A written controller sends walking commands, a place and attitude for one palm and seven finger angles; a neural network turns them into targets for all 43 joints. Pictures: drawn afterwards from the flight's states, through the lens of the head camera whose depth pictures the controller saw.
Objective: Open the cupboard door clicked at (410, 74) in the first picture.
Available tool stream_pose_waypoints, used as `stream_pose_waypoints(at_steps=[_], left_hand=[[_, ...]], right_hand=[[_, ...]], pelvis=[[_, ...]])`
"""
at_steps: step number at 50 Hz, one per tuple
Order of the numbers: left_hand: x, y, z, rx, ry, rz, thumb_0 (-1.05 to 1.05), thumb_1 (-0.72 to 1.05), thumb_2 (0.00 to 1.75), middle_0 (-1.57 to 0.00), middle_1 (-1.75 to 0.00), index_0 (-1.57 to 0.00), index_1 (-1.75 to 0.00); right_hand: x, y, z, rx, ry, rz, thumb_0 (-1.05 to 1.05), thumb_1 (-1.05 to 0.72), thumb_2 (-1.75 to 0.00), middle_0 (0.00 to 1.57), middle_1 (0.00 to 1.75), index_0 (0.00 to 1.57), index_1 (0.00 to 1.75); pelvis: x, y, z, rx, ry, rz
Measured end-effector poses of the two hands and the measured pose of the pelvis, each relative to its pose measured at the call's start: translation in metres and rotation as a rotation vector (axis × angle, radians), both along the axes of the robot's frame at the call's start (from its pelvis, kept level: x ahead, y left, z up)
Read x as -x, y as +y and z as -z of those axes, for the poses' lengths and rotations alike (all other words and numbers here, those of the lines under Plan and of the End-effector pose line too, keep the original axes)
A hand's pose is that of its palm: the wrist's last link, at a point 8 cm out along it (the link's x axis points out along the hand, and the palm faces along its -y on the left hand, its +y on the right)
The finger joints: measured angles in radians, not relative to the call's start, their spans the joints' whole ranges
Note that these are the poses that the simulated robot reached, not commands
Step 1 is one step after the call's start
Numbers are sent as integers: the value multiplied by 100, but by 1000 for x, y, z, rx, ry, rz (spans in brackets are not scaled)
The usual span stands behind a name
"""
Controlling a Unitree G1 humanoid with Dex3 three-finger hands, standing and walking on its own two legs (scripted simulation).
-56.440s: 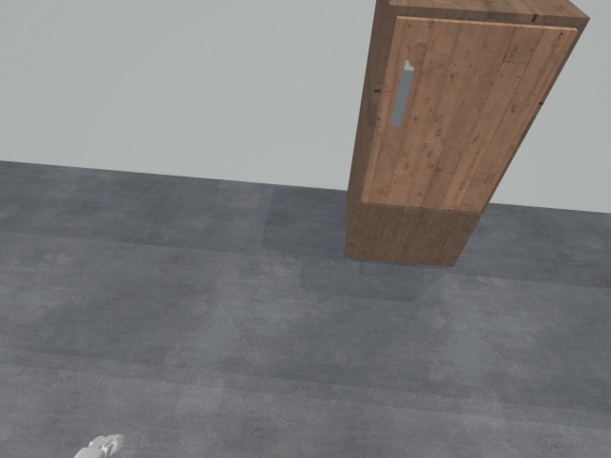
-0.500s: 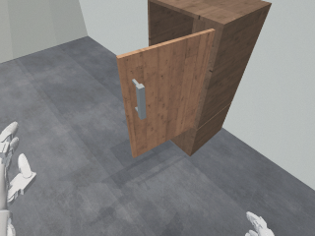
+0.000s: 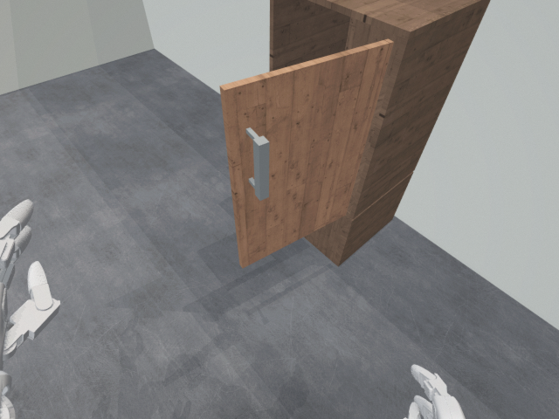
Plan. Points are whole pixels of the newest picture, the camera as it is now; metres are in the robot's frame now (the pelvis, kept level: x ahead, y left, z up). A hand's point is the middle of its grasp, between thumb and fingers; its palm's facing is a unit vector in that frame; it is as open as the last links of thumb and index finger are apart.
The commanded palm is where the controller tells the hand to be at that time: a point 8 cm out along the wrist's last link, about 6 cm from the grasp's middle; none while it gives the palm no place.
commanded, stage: stop stepping back and stand still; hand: left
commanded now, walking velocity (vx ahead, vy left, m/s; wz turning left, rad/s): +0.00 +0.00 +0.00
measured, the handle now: (256, 164) +0.59 +0.10 +0.00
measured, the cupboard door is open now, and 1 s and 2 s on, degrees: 80 80 80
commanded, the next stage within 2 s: let the arm hang, fingers relaxed in 0.10 s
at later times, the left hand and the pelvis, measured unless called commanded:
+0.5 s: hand out of the picture +0.07 +0.16 -0.17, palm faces -0.04 -0.98 -0.18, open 7.4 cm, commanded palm none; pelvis +0.00 -0.01 -0.01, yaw +2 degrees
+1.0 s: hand out of the picture +0.05 +0.20 -0.16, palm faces +0.05 -0.95 -0.31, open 7.4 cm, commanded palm none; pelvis +0.01 -0.03 +0.00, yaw +2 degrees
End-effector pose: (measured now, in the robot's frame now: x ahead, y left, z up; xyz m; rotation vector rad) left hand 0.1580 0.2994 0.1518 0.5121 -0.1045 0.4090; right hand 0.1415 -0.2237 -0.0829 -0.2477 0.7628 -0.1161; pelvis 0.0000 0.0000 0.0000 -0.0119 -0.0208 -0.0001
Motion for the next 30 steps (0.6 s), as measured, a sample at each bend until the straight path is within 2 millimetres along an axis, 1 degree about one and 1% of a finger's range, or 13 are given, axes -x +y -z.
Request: stream_pose_waypoints(at_steps=[7, 10, 11, 12, 13, 15, 16, 19, 21, 23, 25, 27, 30], left_hand=[[-8, -2, -24, -71, -84, 40, 2, 89, 90, -21, -31, -21, -31], [-11, 0, -24, -76, -73, 41, 2, 89, 90, -21, -31, -21, -31], [-15, 1, -16, -78, -42, 50, 2, 89, 90, -21, -31, -21, -31], [-21, 4, 3, -59, 30, 54, 1, 89, 90, -21, -31, -21, -30], [-27, 8, 28, -18, 134, 47, 1, 89, 90, -20, -31, -20, -30], [-30, 10, 88, 82, 379, 12, 1, 90, 90, -20, -30, -20, -30], [-26, 8, 119, 131, 504, -5, 1, 90, 90, -20, -30, -20, -30], [5, -15, 202, 265, 839, -28, 1, 90, 90, -20, -30, -20, -30], [36, -38, 243, 353, 1010, -29, 1, 91, 90, -20, -30, -20, -30], [67, -63, 274, 440, 1150, -29, 2, 91, 90, -20, -30, -20, -30], [97, -86, 295, 518, 1263, -32, 2, 91, 90, -20, -30, -20, -30], [121, -92, 305, 563, 1325, -89, 1, 95, 90, -20, -30, -20, -30], [150, -92, 309, 591, 1397, -142, 1, 97, 90, -21, -30, -21, -30]], right_hand=[[-8, 0, -4, -5, -28, 3, 1, -90, -90, 20, 30, 21, 30], [-14, -3, -6, -7, -42, 14, 1, -90, -90, 20, 30, 21, 30], [-17, -5, -3, -16, -45, 2, 1, -90, -90, 20, 30, 21, 30], [-19, -8, 3, -24, -29, -17, 1, -90, -90, 20, 30, 21, 30], [-20, -11, 11, -28, 0, -30, 1, -90, -90, 20, 30, 21, 30], [-19, -20, 25, -27, 58, -35, 1, -90, -90, 20, 30, 21, 30], [-17, -24, 31, -25, 83, -30, 1, -90, -90, 20, 30, 21, 30], [-3, -37, 41, -12, 156, -7, 1, -90, -90, 20, 30, 21, 30], [13, -45, 43, 4, 218, 9, 1, -90, -90, 20, 30, 20, 30], [32, -52, 44, 25, 295, 23, 1, -90, -90, 20, 30, 20, 30], [52, -58, 44, 47, 377, 36, 1, -90, -90, 20, 30, 20, 30], [71, -62, 44, 62, 456, 47, 1, -91, -90, 20, 30, 20, 30], [95, -64, 46, 67, 553, 59, 1, -91, -90, 20, 30, 20, 30]], pelvis=[[-5, 0, 0, 4, 6, 0], [-8, 1, -1, 6, 12, 2], [-8, 1, 1, 7, 21, -6], [-7, 3, 2, 7, 28, -16], [-6, 4, 4, 6, 32, -21], [-3, 6, 8, -2, 36, -24], [-1, 5, 10, -8, 35, -22], [1, 1, 12, -19, 27, -17], [2, -4, 13, -21, 23, -18], [2, -9, 12, -21, 17, -22], [2, -14, 11, -18, 12, -27], [2, -19, 9, -14, 10, -34], [1, -24, 7, -7, 7, -42]])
